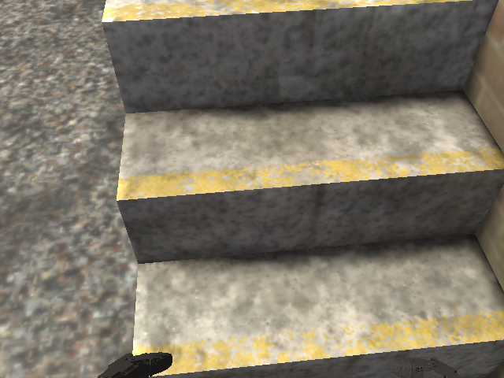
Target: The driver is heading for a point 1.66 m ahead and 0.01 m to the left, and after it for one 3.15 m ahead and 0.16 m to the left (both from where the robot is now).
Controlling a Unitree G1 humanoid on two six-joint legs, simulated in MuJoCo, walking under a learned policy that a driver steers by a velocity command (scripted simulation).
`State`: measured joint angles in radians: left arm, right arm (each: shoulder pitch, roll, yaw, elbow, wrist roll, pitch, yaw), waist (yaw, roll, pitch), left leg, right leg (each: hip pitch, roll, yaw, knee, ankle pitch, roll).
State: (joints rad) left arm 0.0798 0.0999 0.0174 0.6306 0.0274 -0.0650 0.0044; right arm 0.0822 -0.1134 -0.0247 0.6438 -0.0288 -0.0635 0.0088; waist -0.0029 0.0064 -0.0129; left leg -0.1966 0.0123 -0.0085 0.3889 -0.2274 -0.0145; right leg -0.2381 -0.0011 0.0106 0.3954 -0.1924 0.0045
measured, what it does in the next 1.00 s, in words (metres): stands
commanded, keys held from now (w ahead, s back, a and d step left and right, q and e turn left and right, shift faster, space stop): w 0.40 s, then no key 0.60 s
